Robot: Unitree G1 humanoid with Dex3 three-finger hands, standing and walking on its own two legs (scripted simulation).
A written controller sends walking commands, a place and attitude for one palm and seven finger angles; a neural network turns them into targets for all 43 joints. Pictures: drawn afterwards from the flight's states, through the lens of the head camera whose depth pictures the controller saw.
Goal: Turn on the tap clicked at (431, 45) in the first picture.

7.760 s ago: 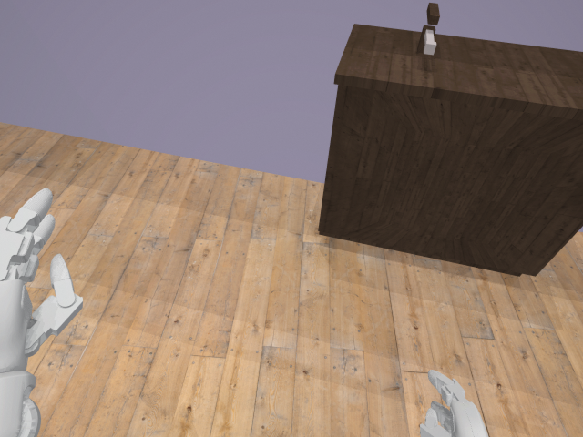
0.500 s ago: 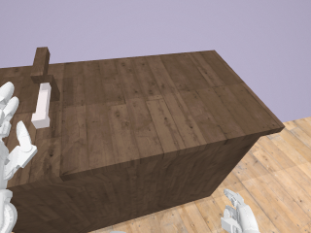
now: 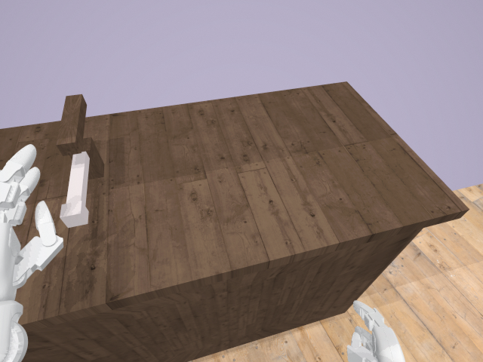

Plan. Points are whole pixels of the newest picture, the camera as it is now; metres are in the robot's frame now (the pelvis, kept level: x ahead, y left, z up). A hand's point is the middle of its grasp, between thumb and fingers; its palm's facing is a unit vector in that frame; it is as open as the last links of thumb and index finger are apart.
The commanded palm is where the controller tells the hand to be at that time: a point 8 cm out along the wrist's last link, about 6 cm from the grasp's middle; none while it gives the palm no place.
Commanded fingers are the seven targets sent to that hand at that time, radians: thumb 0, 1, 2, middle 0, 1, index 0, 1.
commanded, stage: come to a stop and stand still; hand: left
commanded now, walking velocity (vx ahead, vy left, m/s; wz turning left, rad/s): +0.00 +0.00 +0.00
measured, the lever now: (74, 214) +0.29 +0.28 +0.10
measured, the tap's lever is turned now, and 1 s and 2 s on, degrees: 0 0 0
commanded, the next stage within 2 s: look again from close up in 0.26 s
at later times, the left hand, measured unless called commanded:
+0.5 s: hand (8, 206) +0.24 +0.30 +0.19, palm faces +0.49 -0.79 -0.37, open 7.4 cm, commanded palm +0.16 +0.30 +0.18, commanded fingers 0.00 0.90 0.90 -0.20 -0.30 -0.20 -0.30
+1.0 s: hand (15, 263) +0.19 +0.27 +0.17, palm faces +0.41 -0.86 -0.30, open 7.4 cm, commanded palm +0.12 +0.31 +0.18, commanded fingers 0.00 0.90 0.90 -0.20 -0.30 -0.20 -0.30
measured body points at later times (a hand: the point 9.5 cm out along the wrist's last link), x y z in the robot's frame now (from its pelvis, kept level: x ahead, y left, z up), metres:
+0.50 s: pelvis -0.01 +0.02 +0.00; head +0.03 +0.04 +0.45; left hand +0.21 +0.34 +0.21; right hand +0.18 -0.20 -0.07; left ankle +0.02 +0.12 -0.74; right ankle -0.01 -0.11 -0.74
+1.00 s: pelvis -0.04 +0.03 +0.00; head -0.02 +0.05 +0.45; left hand +0.16 +0.32 +0.18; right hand +0.16 -0.18 -0.06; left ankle +0.02 +0.12 -0.74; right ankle -0.01 -0.11 -0.74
